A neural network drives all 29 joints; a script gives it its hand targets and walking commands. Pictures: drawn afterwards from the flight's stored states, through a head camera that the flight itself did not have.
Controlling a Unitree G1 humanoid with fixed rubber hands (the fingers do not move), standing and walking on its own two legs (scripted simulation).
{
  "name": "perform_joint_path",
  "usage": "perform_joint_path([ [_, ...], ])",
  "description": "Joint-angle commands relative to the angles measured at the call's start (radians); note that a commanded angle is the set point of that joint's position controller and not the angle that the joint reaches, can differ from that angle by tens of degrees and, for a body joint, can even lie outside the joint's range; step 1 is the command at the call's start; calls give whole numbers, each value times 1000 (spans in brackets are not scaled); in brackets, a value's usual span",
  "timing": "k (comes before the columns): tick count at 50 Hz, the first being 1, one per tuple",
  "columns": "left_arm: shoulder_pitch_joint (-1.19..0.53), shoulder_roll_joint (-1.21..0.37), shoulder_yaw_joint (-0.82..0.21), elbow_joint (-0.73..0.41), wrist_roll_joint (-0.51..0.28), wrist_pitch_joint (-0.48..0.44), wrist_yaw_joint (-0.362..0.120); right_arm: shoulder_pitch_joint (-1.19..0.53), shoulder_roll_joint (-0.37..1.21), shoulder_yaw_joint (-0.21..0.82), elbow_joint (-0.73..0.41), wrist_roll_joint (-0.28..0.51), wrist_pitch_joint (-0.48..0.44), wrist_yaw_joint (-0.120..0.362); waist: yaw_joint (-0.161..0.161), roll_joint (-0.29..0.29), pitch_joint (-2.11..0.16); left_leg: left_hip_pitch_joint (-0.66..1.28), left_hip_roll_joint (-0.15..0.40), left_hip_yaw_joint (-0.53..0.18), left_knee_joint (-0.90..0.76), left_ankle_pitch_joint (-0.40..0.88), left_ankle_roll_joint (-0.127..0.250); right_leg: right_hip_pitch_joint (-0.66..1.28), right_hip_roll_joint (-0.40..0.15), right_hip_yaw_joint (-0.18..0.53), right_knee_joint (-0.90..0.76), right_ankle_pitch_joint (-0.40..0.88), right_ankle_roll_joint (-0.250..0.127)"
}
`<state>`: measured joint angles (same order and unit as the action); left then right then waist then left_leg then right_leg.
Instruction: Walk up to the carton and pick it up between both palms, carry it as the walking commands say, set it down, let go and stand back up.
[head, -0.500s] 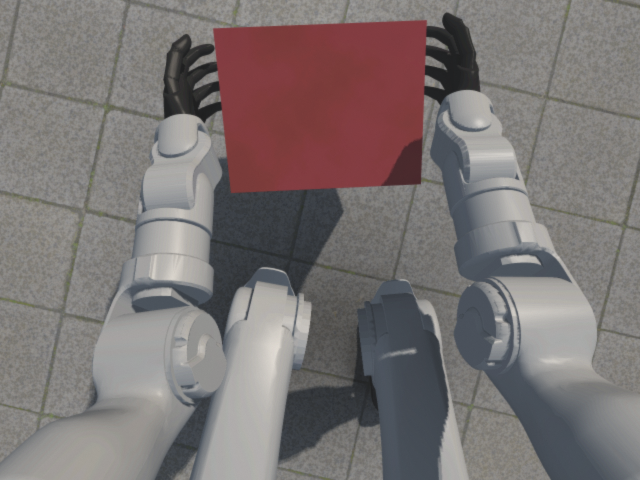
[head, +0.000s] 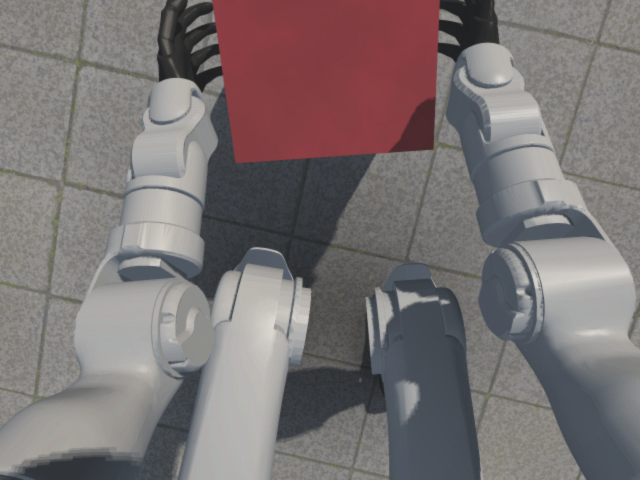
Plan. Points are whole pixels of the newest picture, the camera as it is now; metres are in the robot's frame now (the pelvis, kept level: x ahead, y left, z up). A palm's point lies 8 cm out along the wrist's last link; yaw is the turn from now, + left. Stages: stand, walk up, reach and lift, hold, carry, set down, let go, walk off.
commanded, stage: set down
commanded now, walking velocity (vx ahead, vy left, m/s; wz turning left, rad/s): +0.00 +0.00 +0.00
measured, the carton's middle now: (325, 76) +0.53 +0.04 -0.25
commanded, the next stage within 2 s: none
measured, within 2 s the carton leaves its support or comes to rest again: rests again in 1.90 s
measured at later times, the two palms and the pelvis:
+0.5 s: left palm (180, 87) +0.49 +0.19 -0.16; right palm (468, 51) +0.54 -0.11 -0.16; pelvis +0.00 +0.00 -0.01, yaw +0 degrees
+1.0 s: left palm (178, 80) +0.50 +0.19 -0.17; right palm (468, 46) +0.55 -0.11 -0.16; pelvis +0.00 +0.00 -0.01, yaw +0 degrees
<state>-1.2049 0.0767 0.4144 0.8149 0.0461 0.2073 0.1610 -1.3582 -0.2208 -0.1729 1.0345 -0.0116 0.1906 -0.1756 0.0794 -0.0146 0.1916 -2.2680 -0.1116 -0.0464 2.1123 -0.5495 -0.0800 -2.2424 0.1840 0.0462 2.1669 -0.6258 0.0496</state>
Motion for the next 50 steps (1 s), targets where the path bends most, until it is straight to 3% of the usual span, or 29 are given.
perform_joint_path([
  [1,-712,-825,-453,-126,-109,-49,-281,-545,1001,333,-137,101,-48,274,54,-92,-1228,650,-24,137,-89,461,35,521,-4,-83,-181,416,-28],
  [21,-718,-753,-369,-51,-60,-51,-305,-530,908,237,-30,44,-55,286,39,-67,-991,524,-13,132,-86,326,39,407,-16,-66,-179,296,-50],
  [35,-664,-733,-319,8,-33,-47,-320,-477,861,179,24,-8,-50,310,18,-64,-884,468,-10,116,-83,308,43,340,-26,-61,-170,282,-61],
  [50,-583,-690,-259,62,0,-40,-335,-414,810,137,63,-57,-38,324,17,-74,-795,396,-4,110,-80,282,48,313,-35,-45,-173,276,-67],
])
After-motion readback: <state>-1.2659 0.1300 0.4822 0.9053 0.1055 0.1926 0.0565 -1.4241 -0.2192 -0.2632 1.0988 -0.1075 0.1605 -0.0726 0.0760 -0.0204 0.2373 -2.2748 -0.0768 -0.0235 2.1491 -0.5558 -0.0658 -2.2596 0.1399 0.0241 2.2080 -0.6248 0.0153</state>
